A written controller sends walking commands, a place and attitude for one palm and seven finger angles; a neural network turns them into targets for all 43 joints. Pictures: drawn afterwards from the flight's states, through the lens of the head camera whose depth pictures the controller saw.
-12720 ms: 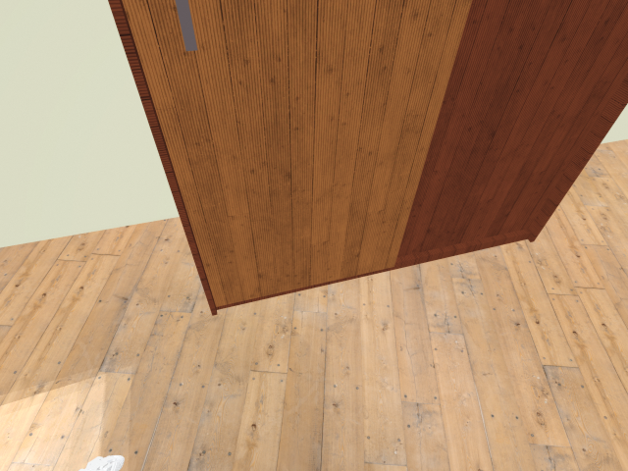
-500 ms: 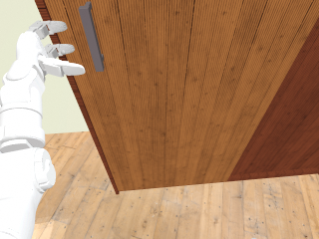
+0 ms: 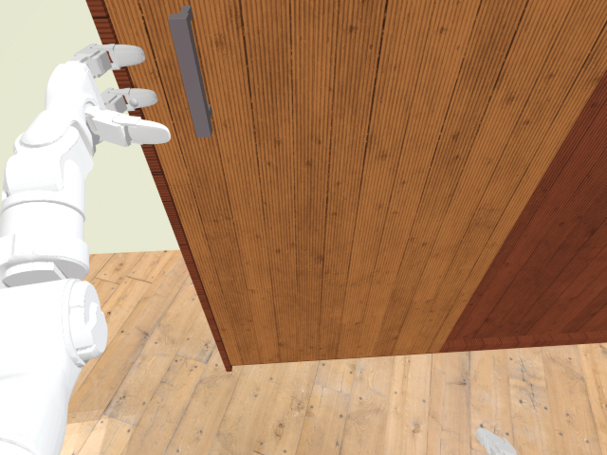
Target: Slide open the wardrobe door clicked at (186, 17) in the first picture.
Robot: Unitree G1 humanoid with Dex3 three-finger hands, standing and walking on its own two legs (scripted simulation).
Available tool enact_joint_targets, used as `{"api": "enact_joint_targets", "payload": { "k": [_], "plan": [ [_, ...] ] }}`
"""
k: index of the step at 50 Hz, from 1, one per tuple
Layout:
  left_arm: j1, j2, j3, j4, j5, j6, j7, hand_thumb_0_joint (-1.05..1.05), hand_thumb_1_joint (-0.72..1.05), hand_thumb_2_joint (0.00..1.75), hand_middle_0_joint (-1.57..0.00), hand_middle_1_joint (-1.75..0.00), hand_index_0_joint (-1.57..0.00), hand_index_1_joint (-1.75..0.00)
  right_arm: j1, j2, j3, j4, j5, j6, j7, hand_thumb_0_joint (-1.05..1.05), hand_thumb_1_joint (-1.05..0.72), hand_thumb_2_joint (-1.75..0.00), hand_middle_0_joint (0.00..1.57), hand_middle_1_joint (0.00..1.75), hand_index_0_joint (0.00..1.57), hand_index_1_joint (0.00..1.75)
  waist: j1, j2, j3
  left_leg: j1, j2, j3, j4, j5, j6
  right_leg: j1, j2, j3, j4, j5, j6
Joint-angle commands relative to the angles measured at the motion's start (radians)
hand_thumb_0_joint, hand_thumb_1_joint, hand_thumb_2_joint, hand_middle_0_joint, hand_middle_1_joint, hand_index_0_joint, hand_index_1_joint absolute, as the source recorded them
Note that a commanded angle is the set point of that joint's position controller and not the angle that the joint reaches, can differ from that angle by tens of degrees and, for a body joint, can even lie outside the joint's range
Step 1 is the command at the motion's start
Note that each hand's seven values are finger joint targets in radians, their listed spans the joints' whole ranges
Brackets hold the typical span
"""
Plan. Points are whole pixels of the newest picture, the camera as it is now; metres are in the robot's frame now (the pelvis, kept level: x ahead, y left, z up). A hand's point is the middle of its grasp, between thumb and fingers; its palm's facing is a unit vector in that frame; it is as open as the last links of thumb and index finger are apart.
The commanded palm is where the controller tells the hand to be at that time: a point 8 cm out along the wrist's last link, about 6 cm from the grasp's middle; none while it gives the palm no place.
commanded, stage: feel for the door with the fingertips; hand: left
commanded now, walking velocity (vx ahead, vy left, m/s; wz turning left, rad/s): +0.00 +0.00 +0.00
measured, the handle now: (195, 74) +0.52 +0.16 +0.27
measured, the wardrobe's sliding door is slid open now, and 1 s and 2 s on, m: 0.00 0.00 0.00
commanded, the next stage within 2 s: slide the fingers in behind the handle in 0.76 s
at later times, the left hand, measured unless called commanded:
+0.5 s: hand (159, 99) +0.46 +0.19 +0.26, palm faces +0.13 -0.99 +0.00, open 14.0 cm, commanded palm +0.44 +0.24 +0.26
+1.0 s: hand (172, 91) +0.48 +0.18 +0.26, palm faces +0.09 -1.00 +0.01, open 13.6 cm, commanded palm +0.45 +0.23 +0.26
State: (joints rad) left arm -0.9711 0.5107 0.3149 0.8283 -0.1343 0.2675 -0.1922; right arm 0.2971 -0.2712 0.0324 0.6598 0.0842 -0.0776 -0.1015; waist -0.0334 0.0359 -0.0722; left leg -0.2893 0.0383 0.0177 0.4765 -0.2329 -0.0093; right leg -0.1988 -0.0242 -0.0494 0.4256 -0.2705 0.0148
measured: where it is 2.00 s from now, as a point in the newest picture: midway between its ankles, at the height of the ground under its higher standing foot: outside the picture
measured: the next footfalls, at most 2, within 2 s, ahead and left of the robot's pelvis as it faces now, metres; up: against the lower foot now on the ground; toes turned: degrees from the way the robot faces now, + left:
none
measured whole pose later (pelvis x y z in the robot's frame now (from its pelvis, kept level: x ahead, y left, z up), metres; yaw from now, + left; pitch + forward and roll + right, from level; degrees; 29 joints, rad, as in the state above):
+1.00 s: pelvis +0.00 +0.00 +0.00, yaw -1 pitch +5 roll -1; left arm -1.12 0.49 0.33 1.05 -0.09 0.15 -0.13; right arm 0.39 -0.27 0.02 0.72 0.06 -0.09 -0.09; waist -0.08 0.03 -0.07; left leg -0.33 0.04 0.02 0.49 -0.23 -0.01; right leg -0.25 -0.02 -0.04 0.44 -0.27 0.01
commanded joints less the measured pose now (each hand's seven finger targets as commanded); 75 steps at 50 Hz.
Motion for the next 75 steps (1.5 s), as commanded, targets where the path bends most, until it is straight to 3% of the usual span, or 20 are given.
{"api": "enact_joint_targets", "payload": {
  "k": [1,4,8,11,14,16,21,30,32,34,37,40,44,50,54,57,63,65,68,75],
  "plan": [
    [-0.523,0.166,-0.003,-0.219,-0.039,-0.061,-0.010,0.00,-0.50,0.30,-0.30,-1.20,-0.30,-1.20,-0.026,-0.145,-0.049,-0.113,-0.004,-0.037,-0.010,0.00,-0.90,-0.90,0.20,0.30,0.20,0.30,-0.022,-0.024,-0.270,0.236,-0.026,-0.026,-0.020,0.271,0.050,-0.030,0.037,-0.001,-0.042,0.335,-0.035],
    [-0.545,0.151,-0.006,-0.214,-0.048,-0.070,0.002,0.00,-0.50,0.30,-0.30,-1.20,-0.30,-1.20,-0.024,-0.144,-0.049,-0.105,-0.005,-0.039,-0.012,0.00,-0.90,-0.90,0.20,0.30,0.20,0.30,-0.024,-0.037,-0.258,0.232,-0.027,-0.026,-0.020,0.261,0.050,-0.031,0.035,-0.002,-0.045,0.319,-0.035],
    [-0.582,0.129,-0.012,-0.299,-0.023,-0.081,0.050,0.00,-0.50,0.30,-0.30,-1.20,-0.30,-1.20,-0.036,-0.130,-0.046,-0.107,-0.010,-0.045,-0.001,0.00,-0.90,-0.90,0.20,0.30,0.20,0.30,-0.008,0.063,-0.309,0.268,-0.026,-0.033,-0.017,0.310,0.039,-0.032,0.035,0.000,-0.030,0.333,-0.041],
    [-0.554,0.117,-0.002,-0.321,-0.028,-0.079,0.075,0.00,-0.50,0.30,-0.30,-1.20,-0.30,-1.20,-0.043,-0.127,-0.046,-0.106,-0.014,-0.042,0.006,0.00,-0.90,-0.90,0.20,0.30,0.20,0.30,0.000,0.032,-0.324,0.266,-0.024,-0.030,-0.016,0.342,0.041,0.000,0.037,-0.003,-0.026,0.367,-0.041],
    [-0.508,0.191,0.073,-0.281,-0.027,-0.064,0.092,0.00,-0.50,0.30,-0.30,-1.20,-0.30,-1.20,-0.039,-0.135,-0.048,-0.100,-0.018,-0.032,0.003,0.00,-0.90,-0.90,0.20,0.30,0.20,0.30,0.019,-0.047,-0.311,0.222,-0.026,-0.021,-0.025,0.329,0.047,0.043,0.037,-0.004,-0.033,0.379,-0.038],
    [-0.525,0.194,0.069,-0.296,-0.010,-0.056,0.098,0.00,-0.50,0.30,-0.30,-1.20,-0.30,-1.20,-0.051,-0.131,-0.046,-0.109,-0.017,-0.027,0.003,0.00,-0.90,-0.90,0.20,0.30,0.20,0.30,0.020,-0.039,-0.313,0.208,-0.029,-0.014,-0.033,0.322,0.049,0.053,0.033,0.002,-0.029,0.387,-0.036],
    [-0.578,0.183,0.022,-0.228,0.024,-0.054,0.100,0.00,-0.50,0.30,-0.30,-1.20,-0.30,-1.20,-0.034,-0.132,-0.046,-0.096,-0.015,-0.016,-0.004,0.00,-0.90,-0.90,0.20,0.30,0.20,0.30,-0.010,-0.027,-0.246,0.191,-0.025,-0.006,-0.041,0.270,0.052,0.017,0.031,0.006,-0.047,0.342,-0.033],
    [-0.682,0.169,-0.015,-0.137,0.005,-0.112,0.043,0.00,-0.50,0.30,-0.30,-1.20,-0.30,-1.20,0.022,-0.143,-0.054,-0.068,-0.017,-0.037,-0.016,0.00,-0.90,-0.90,0.20,0.30,0.20,0.30,-0.046,0.043,-0.285,0.229,-0.028,-0.021,-0.024,0.242,0.049,-0.035,0.031,0.011,-0.054,0.301,-0.036],
    [-0.705,0.131,-0.041,-0.082,0.002,-0.116,0.043,0.00,-0.50,0.30,-0.30,-1.20,-0.30,-1.20,0.038,-0.144,-0.055,-0.052,-0.018,-0.043,-0.016,0.00,-0.90,-0.90,0.20,0.30,0.20,0.30,-0.060,0.019,-0.256,0.219,-0.027,-0.026,-0.022,0.220,0.047,-0.068,0.034,0.007,-0.056,0.276,-0.034],
    [-0.694,0.161,-0.015,-0.042,-0.004,-0.126,0.048,0.00,-0.50,0.30,-0.30,-1.20,-0.30,-1.20,0.059,-0.153,-0.059,-0.044,-0.022,-0.046,-0.016,0.00,-0.90,-0.90,0.20,0.30,0.20,0.30,-0.057,-0.032,-0.264,0.203,-0.026,-0.030,-0.023,0.223,0.049,-0.053,0.034,0.001,-0.054,0.274,-0.033],
    [-0.735,0.180,0.009,-0.026,0.003,-0.142,0.059,0.00,-0.50,0.30,-0.30,-1.20,-0.30,-1.20,0.068,-0.151,-0.058,-0.040,-0.026,-0.053,-0.010,0.00,-0.90,-0.90,0.20,0.30,0.20,0.30,-0.051,0.006,-0.285,0.200,-0.028,-0.028,-0.019,0.230,0.047,-0.060,0.033,0.008,-0.044,0.289,-0.032],
    [-0.727,0.260,0.063,-0.013,0.030,-0.173,0.082,0.00,-0.50,0.30,-0.30,-1.20,-0.30,-1.20,0.092,-0.158,-0.060,-0.042,-0.033,-0.052,-0.003,0.00,-0.90,-0.90,0.20,0.30,0.20,0.30,-0.040,-0.026,-0.319,0.180,-0.027,-0.027,-0.019,0.262,0.048,-0.020,0.033,0.008,-0.031,0.324,-0.031],
    [-0.745,0.228,0.028,0.016,0.047,-0.189,0.085,0.00,-0.50,0.30,-0.30,-1.20,-0.30,-1.20,0.108,-0.155,-0.064,-0.038,-0.033,-0.049,0.000,0.00,-0.90,-0.90,0.20,0.30,0.20,0.30,-0.061,-0.028,-0.276,0.165,-0.026,-0.018,-0.009,0.254,0.051,-0.039,0.033,0.008,-0.036,0.320,-0.028],
    [-0.690,0.223,0.044,-0.082,0.035,-0.196,0.068,0.00,-0.50,0.30,-0.30,-1.20,-0.30,-1.20,0.090,-0.151,-0.066,-0.066,-0.029,-0.055,0.006,0.00,-0.90,-0.90,0.20,0.30,0.20,0.30,-0.032,0.020,-0.342,0.211,-0.023,-0.015,-0.013,0.286,0.047,-0.015,0.039,0.008,-0.026,0.344,-0.034],
    [-0.632,0.158,0.006,-0.096,0.011,-0.172,0.061,0.00,-0.50,0.30,-0.30,-1.20,-0.30,-1.20,0.073,-0.147,-0.063,-0.073,-0.024,-0.056,0.005,0.00,-0.90,-0.90,0.20,0.30,0.20,0.30,-0.032,-0.017,-0.285,0.195,-0.020,-0.015,-0.025,0.257,0.049,-0.015,0.041,-0.001,-0.039,0.311,-0.034],
    [-0.593,0.226,0.073,-0.118,0.009,-0.144,0.065,0.00,-0.50,0.30,-0.30,-1.20,-0.30,-1.20,0.054,-0.151,-0.063,-0.080,-0.020,-0.051,0.003,0.00,-0.90,-0.90,0.20,0.30,0.20,0.30,-0.010,-0.049,-0.300,0.181,-0.022,-0.009,-0.030,0.253,0.052,0.007,0.042,0.004,-0.038,0.325,-0.032],
    [-0.591,0.138,0.004,-0.274,0.015,-0.120,0.089,0.00,-0.50,0.30,-0.30,-1.20,-0.30,-1.20,0.008,-0.132,-0.059,-0.101,-0.015,-0.053,0.013,0.00,-0.90,-0.90,0.20,0.30,0.20,0.30,-0.010,0.047,-0.297,0.229,-0.022,-0.011,-0.025,0.287,0.048,-0.011,0.041,0.004,-0.038,0.329,-0.037],
    [-0.584,0.143,0.016,-0.284,-0.001,-0.109,0.090,0.00,-0.50,0.30,-0.30,-1.20,-0.30,-1.20,-0.002,-0.135,-0.060,-0.099,-0.014,-0.050,0.009,0.00,-0.90,-0.90,0.20,0.30,0.20,0.30,-0.010,0.004,-0.305,0.230,-0.021,-0.014,-0.020,0.290,0.051,0.001,0.043,0.002,-0.037,0.341,-0.036],
    [-0.623,0.061,-0.049,-0.257,-0.015,-0.072,0.087,0.00,-0.50,0.30,-0.30,-1.20,-0.30,-1.20,-0.015,-0.131,-0.055,-0.090,-0.012,-0.050,0.002,0.00,-0.90,-0.90,0.20,0.30,0.20,0.30,-0.031,-0.006,-0.254,0.224,-0.021,-0.019,-0.029,0.231,0.049,-0.048,0.042,-0.001,-0.047,0.279,-0.032],
    [-0.651,0.108,0.002,-0.209,-0.004,-0.072,0.132,0.00,-0.50,0.30,-0.30,-1.20,-0.30,-1.20,-0.011,-0.128,-0.050,-0.074,-0.023,-0.043,0.001,0.00,-0.90,-0.90,0.20,0.30,0.20,0.30,-0.019,-0.026,-0.296,0.218,-0.027,-0.026,-0.026,0.247,0.047,-0.021,0.034,0.004,-0.042,0.292,-0.034]
  ]
}}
